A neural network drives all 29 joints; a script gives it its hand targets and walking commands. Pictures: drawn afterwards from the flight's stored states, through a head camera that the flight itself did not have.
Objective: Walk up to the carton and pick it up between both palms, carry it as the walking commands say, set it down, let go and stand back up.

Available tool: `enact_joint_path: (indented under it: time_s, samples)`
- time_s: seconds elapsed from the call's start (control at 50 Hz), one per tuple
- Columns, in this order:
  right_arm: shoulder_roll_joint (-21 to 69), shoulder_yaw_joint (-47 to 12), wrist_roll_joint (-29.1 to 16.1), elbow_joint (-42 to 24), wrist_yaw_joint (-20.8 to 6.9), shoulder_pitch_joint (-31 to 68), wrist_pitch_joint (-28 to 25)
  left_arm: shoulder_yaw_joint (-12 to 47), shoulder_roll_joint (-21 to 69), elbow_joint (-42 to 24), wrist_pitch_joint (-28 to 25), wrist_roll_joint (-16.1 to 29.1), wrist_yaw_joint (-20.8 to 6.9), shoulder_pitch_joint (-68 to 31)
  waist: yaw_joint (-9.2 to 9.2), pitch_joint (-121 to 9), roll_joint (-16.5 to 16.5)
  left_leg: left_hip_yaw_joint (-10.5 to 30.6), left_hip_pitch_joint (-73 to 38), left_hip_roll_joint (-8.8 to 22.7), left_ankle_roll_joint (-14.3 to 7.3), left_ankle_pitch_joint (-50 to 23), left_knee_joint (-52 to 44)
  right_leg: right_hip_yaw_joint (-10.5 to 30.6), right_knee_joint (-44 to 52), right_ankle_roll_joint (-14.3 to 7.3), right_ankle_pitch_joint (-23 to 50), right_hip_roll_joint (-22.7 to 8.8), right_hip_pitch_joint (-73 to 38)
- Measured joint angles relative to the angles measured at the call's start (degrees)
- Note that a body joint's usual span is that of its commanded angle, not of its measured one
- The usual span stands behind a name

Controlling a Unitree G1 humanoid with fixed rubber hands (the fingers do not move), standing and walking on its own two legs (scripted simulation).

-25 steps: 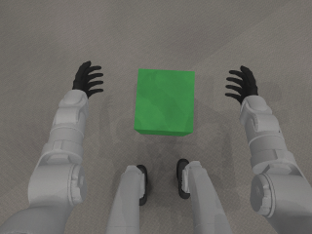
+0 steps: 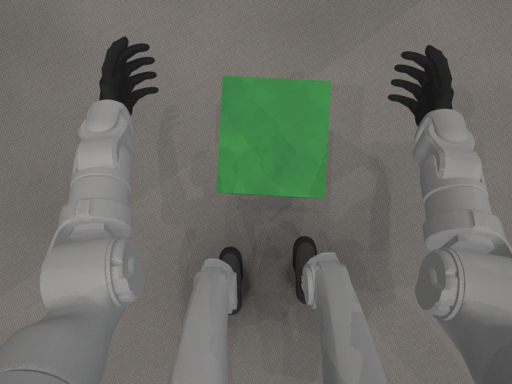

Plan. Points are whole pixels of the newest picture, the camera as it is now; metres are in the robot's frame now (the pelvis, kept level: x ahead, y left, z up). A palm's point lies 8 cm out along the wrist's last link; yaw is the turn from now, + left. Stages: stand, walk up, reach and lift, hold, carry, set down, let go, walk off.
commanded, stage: reach and lift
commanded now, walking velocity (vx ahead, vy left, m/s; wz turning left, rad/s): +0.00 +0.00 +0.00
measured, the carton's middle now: (271, 147) +0.48 -0.02 -0.49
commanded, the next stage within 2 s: none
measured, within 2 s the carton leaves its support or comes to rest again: neither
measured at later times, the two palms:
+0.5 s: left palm (158, 125) +0.50 +0.20 -0.27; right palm (381, 132) +0.47 -0.23 -0.27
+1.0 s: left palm (183, 141) +0.50 +0.19 -0.41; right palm (354, 145) +0.47 -0.22 -0.41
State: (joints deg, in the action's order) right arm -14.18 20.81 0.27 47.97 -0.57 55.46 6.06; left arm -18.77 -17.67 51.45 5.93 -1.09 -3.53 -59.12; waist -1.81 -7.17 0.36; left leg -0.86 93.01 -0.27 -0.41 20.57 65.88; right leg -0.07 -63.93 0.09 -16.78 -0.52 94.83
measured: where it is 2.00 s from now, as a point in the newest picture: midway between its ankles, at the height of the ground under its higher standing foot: (268, 287)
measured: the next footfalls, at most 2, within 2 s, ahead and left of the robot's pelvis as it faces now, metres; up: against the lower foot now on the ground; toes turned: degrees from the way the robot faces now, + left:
none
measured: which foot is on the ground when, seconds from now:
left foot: down 0.00-1.00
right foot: down 0.00-1.00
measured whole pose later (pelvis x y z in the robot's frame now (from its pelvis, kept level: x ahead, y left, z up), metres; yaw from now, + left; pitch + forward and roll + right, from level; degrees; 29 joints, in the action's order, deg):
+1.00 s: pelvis -0.05 +0.00 -0.25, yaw +0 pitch +39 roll -1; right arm -20.1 11.6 -11.7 61.7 5.9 74.9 2.8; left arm -3.9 -24.0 62.7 4.1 11.7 3.5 -78.7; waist -1.9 15.9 0.0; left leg 0.1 127.2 -0.8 -0.5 33.9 122.4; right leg -1.0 -119.1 -0.1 -29.0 -1.5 128.8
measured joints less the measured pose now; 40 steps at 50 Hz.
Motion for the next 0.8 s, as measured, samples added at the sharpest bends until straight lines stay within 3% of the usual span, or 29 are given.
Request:
enact_joint_path:
  time_s: [0.18,0.38,0.8]
  samples:
    - [-0.5,-0.2,-1.0,3.1,1.5,5.5,1.5,1.7,-2.3,3.6,1.4,1.4,0.0,-5.5,-0.08,1.1,-0.4,0.6,10.7,-0.1,0.4,4.5,14.7,-0.5,-14.6,-0.4,-4.4,-0.2,10.7]
    - [-2.6,-3.7,-5.9,1.2,3.4,7.0,2.0,6.6,-4.6,1.6,2.2,5.4,2.2,-7.9,-0.31,5.1,-0.5,0.9,20.9,-0.2,0.3,8.7,29.4,-0.9,-28.9,-0.4,-8.3,-0.4,20.8]
    - [-5.2,-7.1,-9.8,9.6,5.4,15.3,-1.1,11.8,-5.8,8.2,-0.2,10.0,5.6,-15.7,-0.02,15.5,-0.3,0.7,31.6,-0.3,-0.3,12.7,49.3,-0.7,-48.1,0.0,-11.7,-0.6,31.5]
